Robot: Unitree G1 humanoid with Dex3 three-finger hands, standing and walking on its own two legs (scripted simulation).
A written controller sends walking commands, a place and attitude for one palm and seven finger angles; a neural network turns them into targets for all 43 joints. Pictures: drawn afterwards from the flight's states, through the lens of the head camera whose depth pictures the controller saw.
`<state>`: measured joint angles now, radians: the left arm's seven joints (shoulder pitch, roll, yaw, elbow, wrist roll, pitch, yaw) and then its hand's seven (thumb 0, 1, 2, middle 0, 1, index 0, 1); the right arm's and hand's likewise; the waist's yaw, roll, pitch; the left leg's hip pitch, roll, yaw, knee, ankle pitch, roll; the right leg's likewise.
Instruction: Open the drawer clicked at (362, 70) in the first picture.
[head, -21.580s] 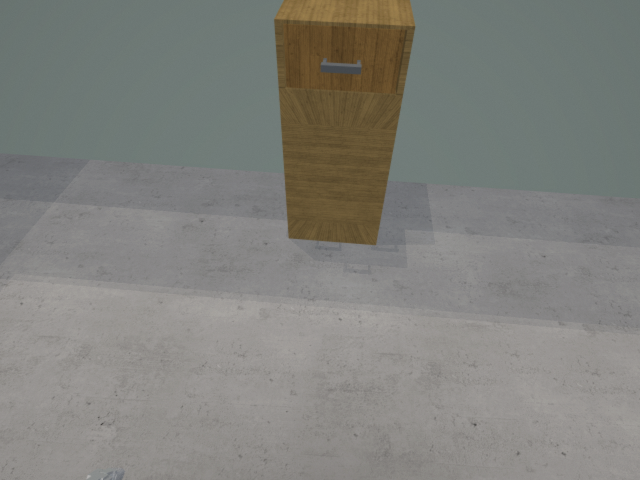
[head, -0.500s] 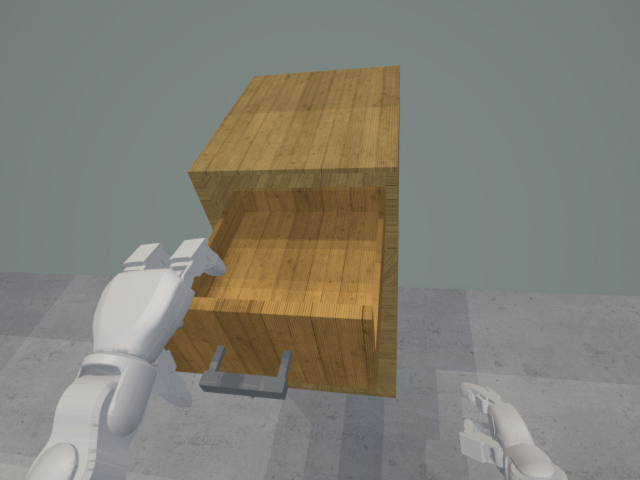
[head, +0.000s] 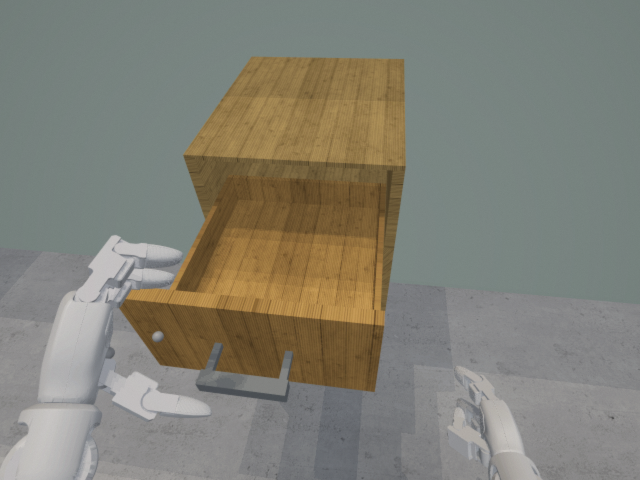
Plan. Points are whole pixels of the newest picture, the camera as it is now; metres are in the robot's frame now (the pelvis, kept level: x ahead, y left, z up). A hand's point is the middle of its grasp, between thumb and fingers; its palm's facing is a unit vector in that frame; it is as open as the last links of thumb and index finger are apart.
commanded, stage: draw the hand back to the body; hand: left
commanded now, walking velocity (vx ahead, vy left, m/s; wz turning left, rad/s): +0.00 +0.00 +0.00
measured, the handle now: (247, 370) +0.25 +0.13 +0.01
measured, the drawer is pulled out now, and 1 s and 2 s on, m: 0.30 0.30 0.30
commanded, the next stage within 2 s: step back with the hand held close in 0.84 s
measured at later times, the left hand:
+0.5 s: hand (92, 318) +0.20 +0.24 +0.18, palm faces +0.40 -0.82 -0.40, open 9.8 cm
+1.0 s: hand (84, 324) +0.20 +0.24 +0.18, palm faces +0.45 -0.79 -0.41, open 7.4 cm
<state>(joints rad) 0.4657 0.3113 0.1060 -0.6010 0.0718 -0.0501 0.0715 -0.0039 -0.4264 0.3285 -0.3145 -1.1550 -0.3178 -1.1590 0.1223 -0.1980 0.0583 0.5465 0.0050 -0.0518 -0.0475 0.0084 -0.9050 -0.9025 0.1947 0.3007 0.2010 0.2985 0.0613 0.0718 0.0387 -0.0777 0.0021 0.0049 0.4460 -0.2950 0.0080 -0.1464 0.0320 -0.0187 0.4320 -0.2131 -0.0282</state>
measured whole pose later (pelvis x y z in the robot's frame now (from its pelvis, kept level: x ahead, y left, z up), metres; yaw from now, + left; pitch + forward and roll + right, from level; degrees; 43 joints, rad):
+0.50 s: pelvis +0.02 +0.01 +0.00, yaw +0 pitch -3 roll -1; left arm 0.53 0.34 0.31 -0.56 -0.06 -0.13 0.12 0.00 0.35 0.67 -0.25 -0.65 -0.25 -0.65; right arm 0.18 -0.21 0.01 0.63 0.01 -0.13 -0.07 0.01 -0.90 -0.90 0.20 0.30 0.20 0.30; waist 0.05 0.06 0.01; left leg -0.08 0.00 0.00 0.45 -0.32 0.01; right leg -0.15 0.03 -0.03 0.43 -0.24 -0.02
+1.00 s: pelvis +0.02 +0.00 +0.00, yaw +1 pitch -2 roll -1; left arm 0.53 0.33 0.34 -0.53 -0.06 -0.14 0.12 0.02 0.88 0.89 -0.21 -0.30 -0.21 -0.31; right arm 0.18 -0.21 0.02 0.62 0.01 -0.12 -0.07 0.01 -0.90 -0.90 0.20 0.30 0.20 0.30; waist 0.05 0.07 0.00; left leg -0.11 0.01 -0.02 0.46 -0.32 0.00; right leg -0.16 0.04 -0.05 0.43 -0.24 -0.03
